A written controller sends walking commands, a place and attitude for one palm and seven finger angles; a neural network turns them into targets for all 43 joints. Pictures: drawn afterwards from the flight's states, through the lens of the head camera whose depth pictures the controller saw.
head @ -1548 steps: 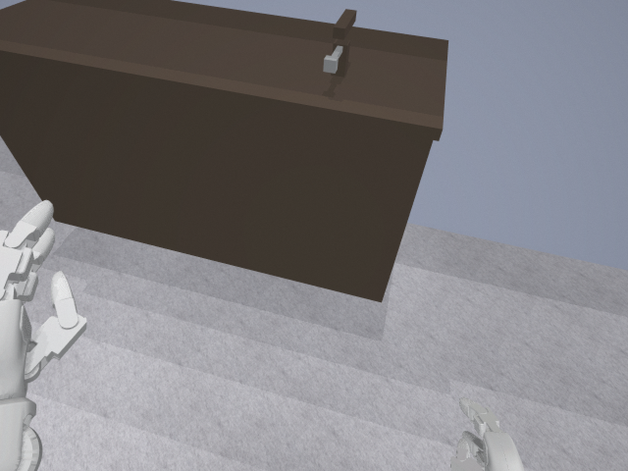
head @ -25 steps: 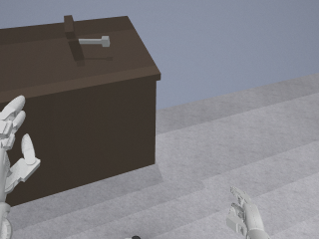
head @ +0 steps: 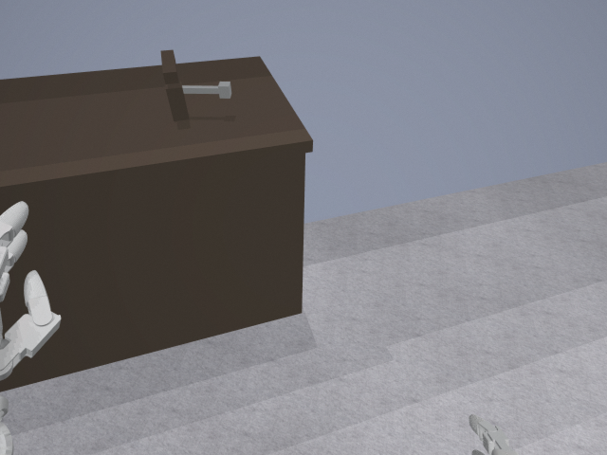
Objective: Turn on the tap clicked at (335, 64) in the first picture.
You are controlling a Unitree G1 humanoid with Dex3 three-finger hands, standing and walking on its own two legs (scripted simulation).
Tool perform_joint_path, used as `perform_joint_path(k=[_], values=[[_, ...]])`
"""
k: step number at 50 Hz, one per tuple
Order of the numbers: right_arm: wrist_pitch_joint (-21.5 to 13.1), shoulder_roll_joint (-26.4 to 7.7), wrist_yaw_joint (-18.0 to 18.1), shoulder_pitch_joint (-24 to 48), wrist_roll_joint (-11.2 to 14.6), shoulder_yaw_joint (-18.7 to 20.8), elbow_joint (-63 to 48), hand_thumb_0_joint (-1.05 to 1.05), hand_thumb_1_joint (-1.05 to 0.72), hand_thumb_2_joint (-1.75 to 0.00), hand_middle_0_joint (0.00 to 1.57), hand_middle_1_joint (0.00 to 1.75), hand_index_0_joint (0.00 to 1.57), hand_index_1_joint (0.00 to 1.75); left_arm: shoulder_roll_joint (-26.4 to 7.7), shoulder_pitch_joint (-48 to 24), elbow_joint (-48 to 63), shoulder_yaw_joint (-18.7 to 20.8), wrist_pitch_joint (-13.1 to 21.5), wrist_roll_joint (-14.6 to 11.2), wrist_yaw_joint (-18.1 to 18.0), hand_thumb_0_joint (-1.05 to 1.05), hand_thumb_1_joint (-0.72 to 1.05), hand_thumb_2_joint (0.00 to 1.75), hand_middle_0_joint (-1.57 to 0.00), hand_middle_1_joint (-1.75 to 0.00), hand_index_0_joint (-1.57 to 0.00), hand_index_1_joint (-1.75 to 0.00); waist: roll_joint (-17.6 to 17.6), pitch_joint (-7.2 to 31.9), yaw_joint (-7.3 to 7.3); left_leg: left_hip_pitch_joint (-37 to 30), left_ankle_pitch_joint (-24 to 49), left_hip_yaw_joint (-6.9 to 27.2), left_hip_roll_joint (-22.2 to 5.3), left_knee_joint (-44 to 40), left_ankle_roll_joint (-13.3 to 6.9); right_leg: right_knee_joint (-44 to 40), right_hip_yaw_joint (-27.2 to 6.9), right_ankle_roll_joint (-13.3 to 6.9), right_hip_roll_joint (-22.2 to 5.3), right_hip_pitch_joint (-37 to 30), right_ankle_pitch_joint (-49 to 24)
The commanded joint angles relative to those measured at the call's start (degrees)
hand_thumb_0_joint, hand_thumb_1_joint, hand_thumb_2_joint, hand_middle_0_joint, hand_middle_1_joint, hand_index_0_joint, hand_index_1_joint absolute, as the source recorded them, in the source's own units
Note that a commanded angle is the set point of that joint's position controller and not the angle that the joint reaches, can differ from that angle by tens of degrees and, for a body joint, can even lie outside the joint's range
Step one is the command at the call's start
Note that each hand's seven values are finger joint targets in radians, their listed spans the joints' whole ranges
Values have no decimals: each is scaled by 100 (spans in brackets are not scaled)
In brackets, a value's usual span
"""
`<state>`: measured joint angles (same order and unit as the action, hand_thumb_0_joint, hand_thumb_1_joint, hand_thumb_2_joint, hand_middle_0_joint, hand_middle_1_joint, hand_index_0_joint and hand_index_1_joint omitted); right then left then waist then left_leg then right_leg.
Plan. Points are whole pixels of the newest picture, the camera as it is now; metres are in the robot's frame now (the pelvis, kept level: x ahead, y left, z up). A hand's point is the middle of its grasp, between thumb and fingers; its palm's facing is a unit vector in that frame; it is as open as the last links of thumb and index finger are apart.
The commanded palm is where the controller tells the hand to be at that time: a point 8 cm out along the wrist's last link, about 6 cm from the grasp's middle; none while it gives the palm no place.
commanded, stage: stop stepping back and stand still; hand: left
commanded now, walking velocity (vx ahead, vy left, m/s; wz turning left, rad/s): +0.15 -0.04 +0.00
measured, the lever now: (225, 90) +0.84 +0.20 +0.12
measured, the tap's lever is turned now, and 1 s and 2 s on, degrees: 74 74 74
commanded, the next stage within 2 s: stand and check the lever's angle in 0.16 s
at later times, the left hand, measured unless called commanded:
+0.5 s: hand (66, 292) +0.24 +0.25 +0.17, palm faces +0.46 -0.79 -0.40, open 7.4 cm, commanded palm +0.18 +0.28 +0.18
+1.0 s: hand (78, 310) +0.23 +0.24 +0.16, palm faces +0.40 -0.84 -0.36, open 7.4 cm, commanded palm +0.18 +0.28 +0.18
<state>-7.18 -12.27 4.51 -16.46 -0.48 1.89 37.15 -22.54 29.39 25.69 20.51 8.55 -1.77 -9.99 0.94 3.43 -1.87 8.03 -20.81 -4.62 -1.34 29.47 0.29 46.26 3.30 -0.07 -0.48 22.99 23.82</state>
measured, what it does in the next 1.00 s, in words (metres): steps on the spot: left foot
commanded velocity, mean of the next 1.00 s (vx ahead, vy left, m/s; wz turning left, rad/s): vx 0.01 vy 0.00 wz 0.00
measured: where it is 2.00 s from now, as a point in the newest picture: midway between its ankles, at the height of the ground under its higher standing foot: outside the picture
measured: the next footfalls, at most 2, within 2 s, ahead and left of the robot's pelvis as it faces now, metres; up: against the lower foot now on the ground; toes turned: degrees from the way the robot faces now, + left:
left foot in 0.30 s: +0.07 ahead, +0.12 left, +0.00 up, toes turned +4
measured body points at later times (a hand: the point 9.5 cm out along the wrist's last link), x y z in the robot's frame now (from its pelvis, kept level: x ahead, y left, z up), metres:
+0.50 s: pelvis +0.02 -0.01 +0.00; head +0.04 -0.01 +0.45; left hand +0.21 +0.29 +0.20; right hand +0.20 -0.22 -0.09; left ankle +0.03 +0.12 -0.73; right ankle +0.02 -0.10 -0.73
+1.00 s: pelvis +0.02 +0.00 +0.01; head +0.02 -0.01 +0.46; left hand +0.20 +0.28 +0.18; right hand +0.20 -0.24 -0.07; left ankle +0.03 +0.12 -0.73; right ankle +0.02 -0.10 -0.73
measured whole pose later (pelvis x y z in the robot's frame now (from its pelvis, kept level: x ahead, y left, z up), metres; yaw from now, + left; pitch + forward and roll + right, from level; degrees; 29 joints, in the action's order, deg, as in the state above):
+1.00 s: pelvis +0.02 +0.00 +0.01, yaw +0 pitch -1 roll -1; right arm -4.3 -12.9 4.2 -10.4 0.0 0.7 34.2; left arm -18.8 27.4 26.5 16.6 6.1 -3.1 -9.0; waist -1.7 -0.8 1.1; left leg 14.0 -13.5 -3.0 -2.9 28.1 0.4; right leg 25.2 1.6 -2.0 2.8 11.1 13.6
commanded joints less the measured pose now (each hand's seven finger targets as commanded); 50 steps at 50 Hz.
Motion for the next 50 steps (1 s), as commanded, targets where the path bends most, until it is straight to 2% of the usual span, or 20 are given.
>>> perform_joint_path(k=[1, 2, 3, 4, 5, 6, 7, 9, 12, 13, 15, 16, 17, 18, 21, 22, 24, 27, 33, 50], values=[[-351, -757, 0, 861, 63, 114, -749, 0, -90, -90, 20, 30, 20, 30, -632, -887, 892, 384, 306, -13, -101, 0, 90, 90, -20, -30, -20, -30, -919, -604, 194, 993, 468, 739, -1084, -632, -675, -1374, 339, 58, 127, -875, -387], [-349, -778, 2, 936, 82, 105, -781, 0, -90, -90, 20, 30, 20, 30, -557, -1057, 880, 272, 280, -15, -79, 0, 90, 90, -20, -30, -20, -30, -686, -514, 216, 1246, 277, 532, -890, -225, -575, -1787, 360, 23, 193, -1336, -639], [-324, -789, 1, 974, 64, 128, -779, 0, -90, -90, 20, 30, 20, 30, -599, -1038, 687, 291, 269, -5, -63, 0, 90, 90, -20, -30, -20, -30, -90, -430, 264, 1697, 219, 283, -635, 690, -480, -2101, -249, -220, -121, -1801, -761], [-273, -722, -23, 932, 75, 171, -810, 0, -90, -90, 20, 30, 20, 30, -684, -1104, 676, 276, 249, 24, -37, 0, 90, 90, -20, -30, -20, -30, 1133, -158, 217, 2315, -289, -86, -107, 1908, -279, -2536, -2030, -722, -1075, -2151, -712], [-254, -678, -48, 1031, 118, 178, -910, 0, -90, -90, 20, 30, 20, 30, -761, -1299, 841, 281, 277, -12, 1, 0, 90, 90, -20, -30, -20, -30, 1665, -151, 248, 2641, -1150, 18, 181, 2900, -156, -3085, -3254, -1096, -1893, -2122, -967], [-250, -707, -100, 919, 122, 243, -851, 0, -90, -90, 20, 30, 20, 30, -660, -1555, 1053, 205, 334, -35, 72, 0, 90, 90, -20, -30, -20, -30, 1218, -46, 238, 2205, -1085, 497, 41, 3223, -127, -3297, -3081, -1088, -1874, -1669, -326], [-214, -710, -128, 995, 119, 227, -878, 0, -90, -90, 20, 30, 20, 30, -698, -1525, 1118, 163, 284, -41, 103, 0, 90, 90, -20, -30, -20, -30, 946, -310, 209, 2087, -1042, 578, -94, 3086, -109, -3280, -3017, -1134, -1801, -1249, -291], [-139, -485, -121, 1083, 82, 38, -929, 0, -90, -90, 20, 30, 20, 30, -855, -1334, 1527, 372, 364, -51, 54, 0, 90, 90, -20, -30, -20, -30, 629, -244, 192, 1340, -740, 426, -228, 1967, -138, -2903, -1992, -1031, -1648, -921, -1025], [-85, -450, -48, 1153, 4, -48, -946, 0, -90, -90, 20, 30, 20, 30, -932, -1137, 1878, 522, 429, -84, -50, 0, 90, 90, -20, -30, -20, -30, 193, -6, 90, -89, 147, 88, -27, 189, -96, -2425, -931, -598, -1062, -253, 12], [-78, -471, -30, 1149, -23, -62, -982, 0, -90, -90, 20, 30, 20, 30, -863, -1040, 1928, 472, 463, -94, -64, 0, 90, 90, -20, -30, -20, -30, -306, -63, 107, -204, 91, 337, -130, -302, -128, -1960, -690, -446, -771, -168, 196], [-64, -620, -43, 1182, -35, -32, -1084, 0, -90, -90, 20, 30, 20, 30, -833, -997, 2065, 528, 467, -32, -152, 0, 90, 90, -20, -30, -20, -30, -1858, -229, 240, 330, -685, 2374, -1512, -1650, -718, -355, -128, 11, 87, 59, 422], [-75, -512, -66, 1136, -24, -21, -1097, 0, -90, -90, 20, 30, 20, 30, -886, -970, 1915, 583, 412, 4, -178, 0, 90, 90, -20, -30, -20, -30, -1642, -334, 238, 774, -434, 2381, -1557, -1785, -877, 202, -307, 25, 150, -186, 329], [-80, -508, -88, 1140, 16, 21, -1021, 0, -90, -90, 20, 30, 20, 30, -854, -893, 1607, 613, 370, -24, -133, 0, 90, 90, -20, -30, -20, -30, -1370, -315, 256, 1320, -1246, 2260, -1495, -1941, -785, 381, -380, 59, 108, -476, 342], [-116, -448, -89, 1152, -5, -15, -1023, 0, -90, -90, 20, 30, 20, 30, -756, -883, 1487, 554, 313, 1, -119, 0, 90, 90, -20, -30, -20, -30, -1384, -538, 222, 1479, -972, 2109, -1447, -1853, -811, 105, -363, 76, 4, -558, 144], [-210, -526, -130, 1037, 79, -18, -1030, 0, -90, -90, 20, 30, 20, 30, -697, -717, 1407, 445, 283, 25, -92, 0, 90, 90, -20, -30, -20, -30, -1134, -198, 241, 777, 1423, 1087, -1023, -699, -528, -1708, -147, 118, 16, -1063, -684], [-234, -551, -142, 999, 101, 4, -1060, 0, -90, -90, 20, 30, 20, 30, -639, -681, 1465, 379, 284, 25, -68, 0, 90, 90, -20, -30, -20, -30, -815, 11, 226, 561, 2077, 907, -845, -343, -389, -2177, -191, 90, 18, -1299, -1363], [-212, -552, -169, 989, 115, 55, -1076, 0, -90, -90, 20, 30, 20, 30, -602, -573, 1391, 293, 275, -8, -13, 0, 90, 90, -20, -30, -20, -30, 93, 432, 125, 532, 2433, 467, -475, 366, -112, -2157, -987, -170, -561, -1667, -3699], [-161, -611, -166, 940, 147, 140, -1110, 0, -90, -90, 20, 30, 20, 30, -591, -628, 1550, 233, 234, -80, -9, 0, 90, 90, -20, -30, -20, -30, 261, 809, 124, 454, 2303, 302, -255, 482, -1, -1937, -1172, -279, -870, -2050, -4905], [16, -536, -48, 1128, 101, 79, -1230, 0, -90, -90, 20, 30, 20, 30, -881, -211, 1630, 615, 266, -121, -45, 0, 90, 90, -20, -30, -20, -30, -276, 483, 232, 94, 2661, 550, -536, -158, -129, -2160, -664, -55, -405, -1484, -3016], [-10, -642, 28, 1217, 50, 80, -1200, 0, -90, -90, 20, 30, 20, 30, -722, -719, 1415, 278, 173, -84, -49, 0, 90, 90, -20, -30, -20, -30, -365, 119, 258, 328, 1221, 538, -387, -539, -145, -2692, -811, -56, -280, -1143, -1820]])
